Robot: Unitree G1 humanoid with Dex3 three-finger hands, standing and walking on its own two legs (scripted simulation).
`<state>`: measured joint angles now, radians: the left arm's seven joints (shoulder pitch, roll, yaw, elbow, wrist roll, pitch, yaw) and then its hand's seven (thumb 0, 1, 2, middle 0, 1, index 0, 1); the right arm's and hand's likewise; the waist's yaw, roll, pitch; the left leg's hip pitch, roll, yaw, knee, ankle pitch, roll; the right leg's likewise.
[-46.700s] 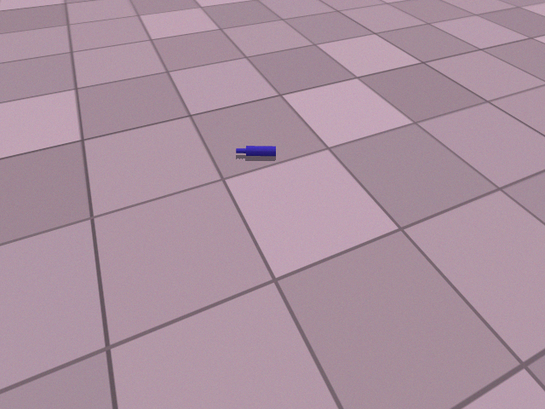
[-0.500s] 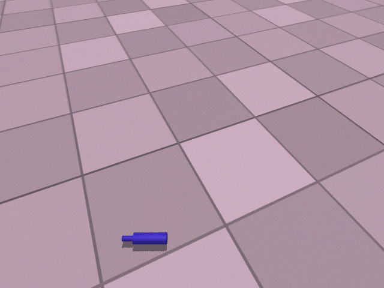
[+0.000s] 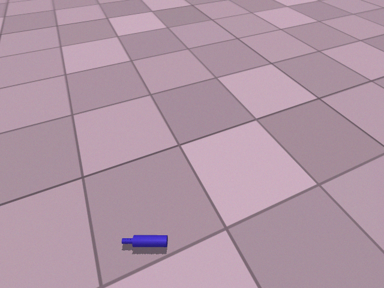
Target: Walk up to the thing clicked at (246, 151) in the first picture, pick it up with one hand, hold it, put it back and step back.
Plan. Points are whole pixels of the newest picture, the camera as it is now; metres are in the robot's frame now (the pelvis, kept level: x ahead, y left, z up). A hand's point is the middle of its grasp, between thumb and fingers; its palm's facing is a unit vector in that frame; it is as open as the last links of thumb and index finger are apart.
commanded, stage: stand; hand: left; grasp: from above
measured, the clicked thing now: (144, 241) +0.48 +0.26 -0.75
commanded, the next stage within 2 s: step back in 0.52 s
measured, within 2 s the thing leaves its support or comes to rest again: neither
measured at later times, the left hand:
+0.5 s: hand out of the picture +0.06 +0.25 -0.16, palm faces +0.01 -0.94 -0.34, open 7.4 cm
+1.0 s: hand out of the picture +0.07 +0.31 -0.18, palm faces -0.02 -0.93 -0.36, open 7.4 cm
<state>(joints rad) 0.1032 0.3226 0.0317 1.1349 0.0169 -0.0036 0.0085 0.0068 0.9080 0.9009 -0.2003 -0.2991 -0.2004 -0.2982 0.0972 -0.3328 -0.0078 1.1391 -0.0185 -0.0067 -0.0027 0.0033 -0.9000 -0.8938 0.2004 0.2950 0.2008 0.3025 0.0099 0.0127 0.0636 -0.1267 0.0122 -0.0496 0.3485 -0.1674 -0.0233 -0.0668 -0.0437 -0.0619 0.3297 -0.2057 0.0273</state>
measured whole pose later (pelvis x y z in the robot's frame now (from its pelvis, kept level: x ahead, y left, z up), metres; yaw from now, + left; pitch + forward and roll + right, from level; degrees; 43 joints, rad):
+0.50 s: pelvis +0.00 +0.00 +0.00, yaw +0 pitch -3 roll +0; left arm 0.12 0.33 0.03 1.13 0.01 -0.01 0.00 0.01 0.91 0.90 -0.20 -0.30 -0.20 -0.30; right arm 0.12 -0.34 0.00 1.14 -0.02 0.00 0.00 0.00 -0.90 -0.89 0.20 0.29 0.20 0.30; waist 0.01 0.01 0.06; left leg -0.13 0.02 -0.06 0.34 -0.16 -0.03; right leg -0.08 -0.04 -0.07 0.33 -0.20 0.02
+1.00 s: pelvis -0.06 +0.05 -0.02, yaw +0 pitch -1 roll -1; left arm 0.04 0.39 0.07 0.90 0.00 0.06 0.04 0.01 0.91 0.90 -0.20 -0.30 -0.20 -0.30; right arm 0.13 -0.35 -0.05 0.93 -0.03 0.04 -0.01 0.00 -0.90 -0.89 0.20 0.30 0.20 0.30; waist -0.02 -0.05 0.21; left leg -0.30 -0.03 0.02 0.58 -0.27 0.06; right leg -0.46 0.10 0.13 1.12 -0.51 -0.01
